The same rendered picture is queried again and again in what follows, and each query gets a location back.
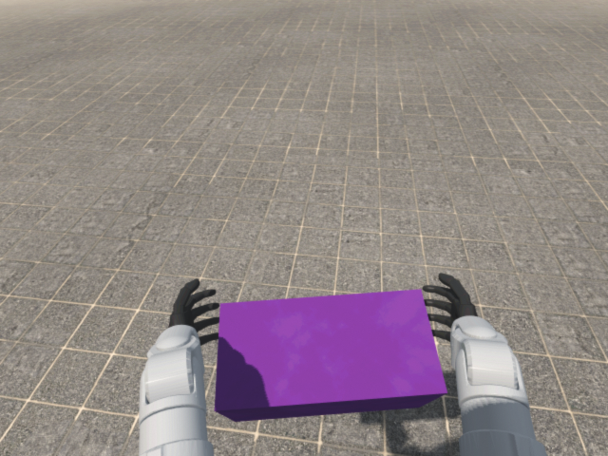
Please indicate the robot right hand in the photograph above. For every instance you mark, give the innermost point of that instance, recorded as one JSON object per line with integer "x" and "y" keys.
{"x": 460, "y": 303}

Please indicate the carton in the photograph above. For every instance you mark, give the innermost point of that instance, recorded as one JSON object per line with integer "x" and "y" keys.
{"x": 323, "y": 355}

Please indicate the robot left hand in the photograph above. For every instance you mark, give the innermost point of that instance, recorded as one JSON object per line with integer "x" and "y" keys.
{"x": 183, "y": 315}

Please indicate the left robot forearm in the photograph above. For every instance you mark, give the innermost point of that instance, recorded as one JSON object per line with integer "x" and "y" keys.
{"x": 172, "y": 409}

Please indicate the right robot forearm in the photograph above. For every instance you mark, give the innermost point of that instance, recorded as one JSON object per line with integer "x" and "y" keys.
{"x": 495, "y": 412}

